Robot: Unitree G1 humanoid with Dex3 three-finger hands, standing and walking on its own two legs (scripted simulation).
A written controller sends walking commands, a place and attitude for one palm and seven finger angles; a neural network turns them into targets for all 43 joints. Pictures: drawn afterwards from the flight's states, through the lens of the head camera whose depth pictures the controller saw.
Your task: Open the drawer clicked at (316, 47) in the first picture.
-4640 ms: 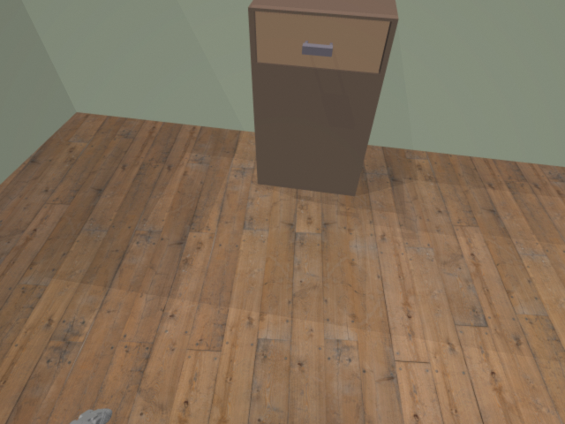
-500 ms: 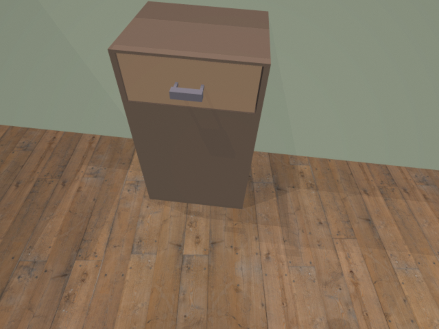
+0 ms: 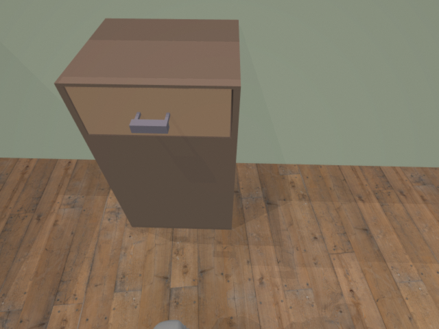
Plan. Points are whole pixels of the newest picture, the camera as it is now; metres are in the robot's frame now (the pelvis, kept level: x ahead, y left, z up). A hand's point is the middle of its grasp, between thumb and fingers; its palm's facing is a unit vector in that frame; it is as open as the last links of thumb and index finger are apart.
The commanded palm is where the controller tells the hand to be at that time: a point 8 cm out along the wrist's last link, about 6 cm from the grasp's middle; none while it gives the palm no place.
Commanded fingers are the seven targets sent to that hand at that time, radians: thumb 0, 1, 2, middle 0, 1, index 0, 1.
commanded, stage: take the last steps up to it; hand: left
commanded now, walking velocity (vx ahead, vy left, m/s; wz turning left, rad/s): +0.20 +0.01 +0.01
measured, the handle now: (151, 121) +0.66 +0.23 -0.03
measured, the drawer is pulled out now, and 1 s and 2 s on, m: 0.00 0.00 0.00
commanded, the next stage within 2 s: come to a stop and stand still in 0.12 s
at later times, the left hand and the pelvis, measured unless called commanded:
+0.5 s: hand (122, 324) +0.16 +0.22 -0.18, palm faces +0.00 -0.98 -0.19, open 7.4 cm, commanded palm none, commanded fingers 0.00 0.90 0.90 -0.20 -0.30 -0.20 -0.30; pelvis +0.12 +0.03 +0.01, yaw -3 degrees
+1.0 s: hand (153, 320) +0.17 +0.15 -0.14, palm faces +0.03 -0.96 -0.29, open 7.3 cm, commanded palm none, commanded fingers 0.00 0.90 0.90 -0.20 -0.30 -0.20 -0.30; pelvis +0.10 -0.04 +0.01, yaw -2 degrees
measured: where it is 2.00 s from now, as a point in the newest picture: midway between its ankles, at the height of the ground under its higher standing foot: outside the picture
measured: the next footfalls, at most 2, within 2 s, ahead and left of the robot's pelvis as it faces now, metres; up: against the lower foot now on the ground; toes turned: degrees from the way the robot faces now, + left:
left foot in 0.20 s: +0.19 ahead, +0.14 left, +0.00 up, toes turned +8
right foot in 0.70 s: +0.13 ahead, -0.10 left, +0.00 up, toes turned -2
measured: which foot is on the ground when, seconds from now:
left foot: up 0.00-0.18, down 0.20-0.70, up 0.72-1.00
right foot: down 0.00-0.22, up 0.24-0.68, down 0.70-1.00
